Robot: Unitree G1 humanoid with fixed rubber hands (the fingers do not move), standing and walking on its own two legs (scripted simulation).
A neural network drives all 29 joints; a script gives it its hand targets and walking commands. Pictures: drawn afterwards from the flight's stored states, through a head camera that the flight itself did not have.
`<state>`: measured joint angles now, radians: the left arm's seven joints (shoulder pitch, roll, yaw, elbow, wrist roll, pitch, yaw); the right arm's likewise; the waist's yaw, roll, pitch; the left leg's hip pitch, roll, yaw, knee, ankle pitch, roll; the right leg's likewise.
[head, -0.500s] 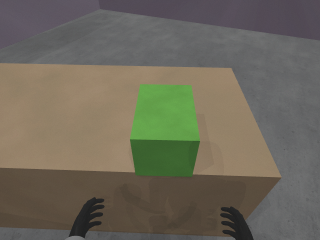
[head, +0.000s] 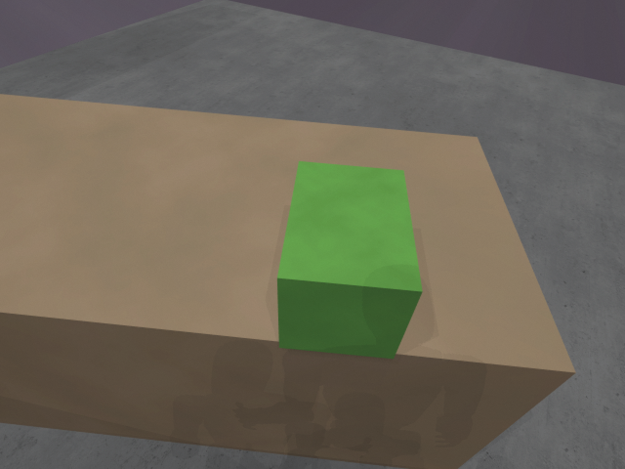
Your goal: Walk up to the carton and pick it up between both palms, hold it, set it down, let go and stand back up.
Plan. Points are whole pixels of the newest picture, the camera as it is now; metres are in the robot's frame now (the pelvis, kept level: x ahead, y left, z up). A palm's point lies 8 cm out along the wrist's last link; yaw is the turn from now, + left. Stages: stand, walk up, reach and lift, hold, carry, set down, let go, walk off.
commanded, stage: stand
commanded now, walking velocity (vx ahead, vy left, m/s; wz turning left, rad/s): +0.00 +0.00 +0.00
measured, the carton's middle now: (344, 255) +0.49 -0.04 -0.01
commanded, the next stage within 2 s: none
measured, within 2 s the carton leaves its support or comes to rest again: neither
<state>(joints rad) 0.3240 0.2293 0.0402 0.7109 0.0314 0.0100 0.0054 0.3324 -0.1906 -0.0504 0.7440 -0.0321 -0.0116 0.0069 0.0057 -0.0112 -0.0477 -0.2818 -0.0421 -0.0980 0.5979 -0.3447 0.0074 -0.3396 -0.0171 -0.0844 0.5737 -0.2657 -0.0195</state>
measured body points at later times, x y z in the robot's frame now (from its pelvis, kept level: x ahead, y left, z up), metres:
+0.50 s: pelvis +0.00 +0.02 +0.01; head -0.01 +0.02 +0.46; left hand +0.02 +0.28 -0.13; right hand +0.07 -0.22 -0.12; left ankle -0.02 +0.12 -0.73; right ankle +0.02 -0.11 -0.73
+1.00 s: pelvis +0.01 +0.02 +0.01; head +0.01 +0.02 +0.46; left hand +0.00 +0.26 -0.14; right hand +0.05 -0.22 -0.13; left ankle -0.02 +0.12 -0.73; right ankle +0.02 -0.11 -0.73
